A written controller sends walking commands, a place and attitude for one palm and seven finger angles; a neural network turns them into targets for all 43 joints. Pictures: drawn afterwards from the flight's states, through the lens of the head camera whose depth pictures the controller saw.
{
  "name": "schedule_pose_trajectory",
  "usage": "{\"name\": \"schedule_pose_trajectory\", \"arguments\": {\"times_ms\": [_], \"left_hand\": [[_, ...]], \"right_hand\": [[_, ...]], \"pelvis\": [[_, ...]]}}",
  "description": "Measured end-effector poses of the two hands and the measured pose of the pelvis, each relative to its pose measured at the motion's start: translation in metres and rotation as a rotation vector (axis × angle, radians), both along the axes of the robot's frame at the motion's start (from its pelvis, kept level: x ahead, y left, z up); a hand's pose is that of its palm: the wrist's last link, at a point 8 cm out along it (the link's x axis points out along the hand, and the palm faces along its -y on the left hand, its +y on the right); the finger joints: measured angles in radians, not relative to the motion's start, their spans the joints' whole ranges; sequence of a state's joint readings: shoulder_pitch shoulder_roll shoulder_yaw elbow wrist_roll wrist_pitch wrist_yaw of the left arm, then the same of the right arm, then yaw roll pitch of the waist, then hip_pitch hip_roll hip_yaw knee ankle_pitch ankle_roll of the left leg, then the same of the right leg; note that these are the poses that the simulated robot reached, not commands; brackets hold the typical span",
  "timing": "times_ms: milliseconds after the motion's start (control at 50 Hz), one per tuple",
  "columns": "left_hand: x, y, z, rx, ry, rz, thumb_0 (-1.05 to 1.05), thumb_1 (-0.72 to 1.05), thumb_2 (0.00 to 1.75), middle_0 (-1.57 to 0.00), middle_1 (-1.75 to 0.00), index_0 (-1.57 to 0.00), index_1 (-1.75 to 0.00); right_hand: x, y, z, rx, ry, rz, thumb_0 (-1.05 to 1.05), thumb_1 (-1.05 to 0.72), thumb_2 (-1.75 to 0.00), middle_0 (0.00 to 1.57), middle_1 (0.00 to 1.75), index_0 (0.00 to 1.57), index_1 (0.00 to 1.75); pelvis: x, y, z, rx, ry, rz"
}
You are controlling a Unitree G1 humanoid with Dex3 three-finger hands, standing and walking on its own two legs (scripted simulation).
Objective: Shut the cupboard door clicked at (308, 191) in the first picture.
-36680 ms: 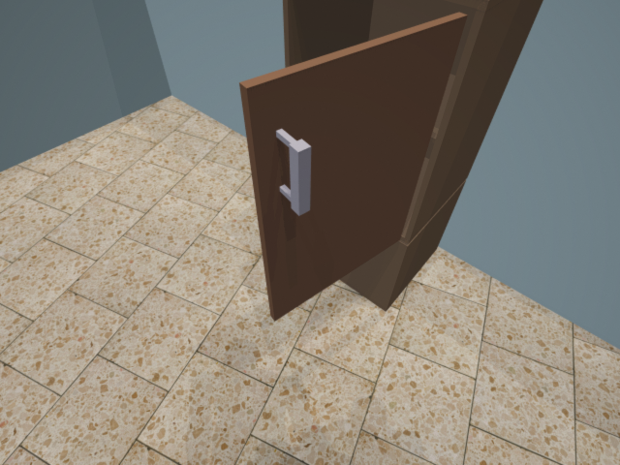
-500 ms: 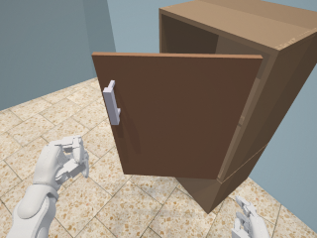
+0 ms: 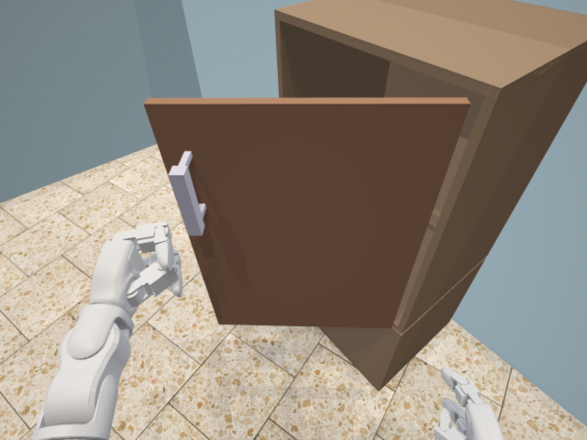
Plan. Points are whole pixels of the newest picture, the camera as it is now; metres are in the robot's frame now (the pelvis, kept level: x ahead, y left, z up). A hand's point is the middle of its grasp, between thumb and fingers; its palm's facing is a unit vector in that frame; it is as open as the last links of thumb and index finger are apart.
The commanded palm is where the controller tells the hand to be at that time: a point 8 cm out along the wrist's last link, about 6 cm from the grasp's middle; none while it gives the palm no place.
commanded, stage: bring the fist close to the handle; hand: left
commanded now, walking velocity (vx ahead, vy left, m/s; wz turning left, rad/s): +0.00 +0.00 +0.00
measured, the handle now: (191, 194) +0.43 +0.20 +0.12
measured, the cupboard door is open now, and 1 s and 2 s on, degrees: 49 49 33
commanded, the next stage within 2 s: push the door shut along its arc in 0.78 s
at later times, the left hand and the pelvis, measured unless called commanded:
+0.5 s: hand (201, 238) +0.34 +0.15 +0.13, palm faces +0.03 -1.00 -0.03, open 3.1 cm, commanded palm +0.30 +0.21 +0.13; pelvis +0.01 +0.00 +0.00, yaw -1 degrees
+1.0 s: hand (194, 238) +0.33 +0.16 +0.13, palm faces +0.03 -1.00 -0.03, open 3.1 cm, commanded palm +0.32 +0.21 +0.13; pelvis +0.00 +0.01 +0.00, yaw +0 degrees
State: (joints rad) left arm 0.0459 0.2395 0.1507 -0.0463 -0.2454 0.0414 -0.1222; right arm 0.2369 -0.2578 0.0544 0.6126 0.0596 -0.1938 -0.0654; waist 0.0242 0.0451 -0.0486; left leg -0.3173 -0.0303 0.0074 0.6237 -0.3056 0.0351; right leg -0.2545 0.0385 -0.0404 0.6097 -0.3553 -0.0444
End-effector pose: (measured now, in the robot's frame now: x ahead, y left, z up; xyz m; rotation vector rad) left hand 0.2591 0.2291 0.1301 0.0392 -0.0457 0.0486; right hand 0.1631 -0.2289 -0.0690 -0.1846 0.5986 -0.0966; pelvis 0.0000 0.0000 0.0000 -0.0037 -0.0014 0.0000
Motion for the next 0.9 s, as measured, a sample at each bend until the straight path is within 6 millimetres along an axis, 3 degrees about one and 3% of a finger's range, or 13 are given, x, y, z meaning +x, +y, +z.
{"name": "schedule_pose_trajectory", "arguments": {"times_ms": [240, 500, 760, 900], "left_hand": [[0.029, -0.007, 0.003, -0.006, 0.003, -0.003, 0.02, 0.90, 0.90, -1.30, -1.50, -1.30, -1.50], [0.054, -0.021, 0.002, -0.013, 0.013, -0.014, 0.02, 0.90, 0.90, -1.30, -1.50, -1.30, -1.50], [0.040, -0.010, 0.002, -0.008, -0.002, 0.011, 0.02, 0.90, 0.90, -1.30, -1.50, -1.30, -1.50], [0.044, -0.011, 0.001, -0.012, 0.010, 0.002, 0.02, 0.90, 0.90, -1.30, -1.50, -1.30, -1.50]], "right_hand": [[0.004, 0.003, -0.003, 0.012, 0.030, -0.007, 0.01, -0.90, -0.90, 0.21, 0.30, 0.20, 0.30], [-0.005, 0.001, -0.008, 0.015, 0.083, -0.031, 0.01, -0.90, -0.90, 0.21, 0.30, 0.20, 0.30], [-0.008, -0.002, -0.007, 0.011, 0.093, -0.042, 0.01, -0.90, -0.90, 0.21, 0.30, 0.20, 0.30], [-0.005, 0.001, -0.006, 0.002, 0.086, -0.033, 0.01, -0.90, -0.90, 0.21, 0.30, 0.20, 0.30]], "pelvis": [[0.004, 0.000, 0.001, 0.001, 0.008, -0.003], [0.006, 0.003, 0.001, 0.002, 0.013, -0.012], [0.005, 0.004, 0.002, -0.001, 0.002, -0.013], [0.000, 0.005, 0.002, -0.003, 0.001, -0.005]]}}
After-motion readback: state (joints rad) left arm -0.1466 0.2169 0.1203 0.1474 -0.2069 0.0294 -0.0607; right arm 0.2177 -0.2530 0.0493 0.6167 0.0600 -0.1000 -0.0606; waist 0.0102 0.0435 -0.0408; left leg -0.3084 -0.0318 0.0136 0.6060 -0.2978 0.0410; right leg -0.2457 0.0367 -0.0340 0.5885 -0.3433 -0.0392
